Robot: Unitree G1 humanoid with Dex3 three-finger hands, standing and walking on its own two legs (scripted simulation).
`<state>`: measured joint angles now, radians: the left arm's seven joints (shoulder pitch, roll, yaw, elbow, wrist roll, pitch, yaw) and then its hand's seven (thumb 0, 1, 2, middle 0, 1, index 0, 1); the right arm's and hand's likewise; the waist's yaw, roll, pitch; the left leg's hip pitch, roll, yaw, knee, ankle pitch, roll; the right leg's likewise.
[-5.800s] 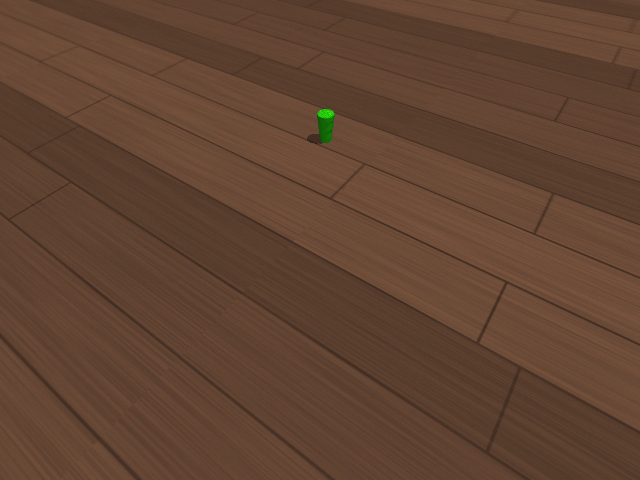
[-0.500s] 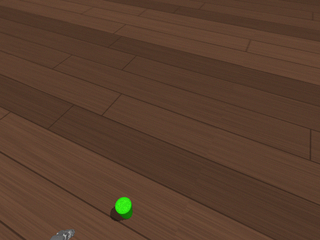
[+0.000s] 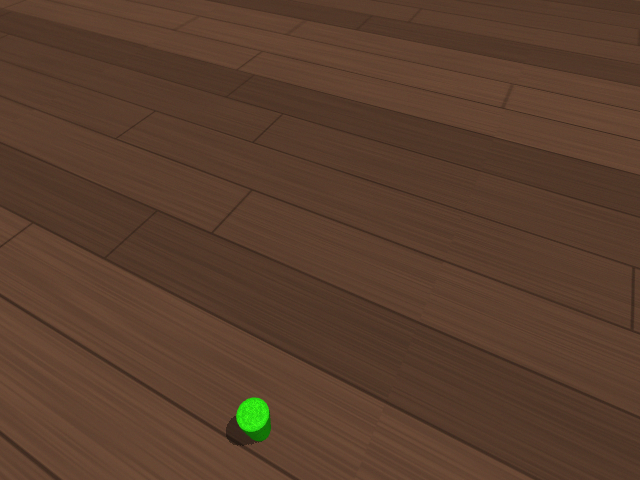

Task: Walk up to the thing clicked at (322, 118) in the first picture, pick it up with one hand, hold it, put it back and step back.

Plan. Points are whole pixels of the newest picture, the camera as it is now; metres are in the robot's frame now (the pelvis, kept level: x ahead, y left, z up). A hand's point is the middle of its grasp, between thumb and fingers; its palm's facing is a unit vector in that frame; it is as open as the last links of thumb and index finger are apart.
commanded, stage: walk up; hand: left
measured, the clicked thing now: (256, 422) +0.38 +0.21 -0.71
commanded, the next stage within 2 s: stand in 0.28 s
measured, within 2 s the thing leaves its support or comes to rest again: neither
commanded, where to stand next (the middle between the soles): +0.03 +0.00 m, yaw +1 degrees
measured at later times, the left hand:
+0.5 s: hand out of the picture +0.09 +0.25 -0.16, palm faces -0.01 -0.94 -0.33, open 7.4 cm
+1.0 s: hand out of the picture +0.08 +0.25 -0.16, palm faces -0.02 -0.94 -0.34, open 7.4 cm
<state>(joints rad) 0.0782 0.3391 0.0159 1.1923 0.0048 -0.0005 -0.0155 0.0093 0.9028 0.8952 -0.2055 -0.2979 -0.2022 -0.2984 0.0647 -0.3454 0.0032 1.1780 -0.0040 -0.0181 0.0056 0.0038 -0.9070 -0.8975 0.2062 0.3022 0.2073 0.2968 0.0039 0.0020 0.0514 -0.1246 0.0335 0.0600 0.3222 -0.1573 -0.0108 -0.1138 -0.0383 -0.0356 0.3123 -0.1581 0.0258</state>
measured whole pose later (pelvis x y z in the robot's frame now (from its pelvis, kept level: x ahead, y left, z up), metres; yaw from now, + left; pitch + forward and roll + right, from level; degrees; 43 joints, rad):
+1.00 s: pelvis +0.01 +0.00 +0.00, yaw +1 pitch -2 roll +0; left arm 0.10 0.34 0.00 1.14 0.01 -0.01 -0.01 0.01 0.90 0.90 -0.21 -0.30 -0.20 -0.30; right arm 0.09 -0.35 0.00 1.16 -0.01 -0.01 0.01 0.00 -0.91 -0.90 0.21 0.30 0.21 0.30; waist 0.00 0.00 0.05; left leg -0.11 0.03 0.05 0.31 -0.16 -0.02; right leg -0.10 -0.04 -0.05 0.31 -0.17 0.02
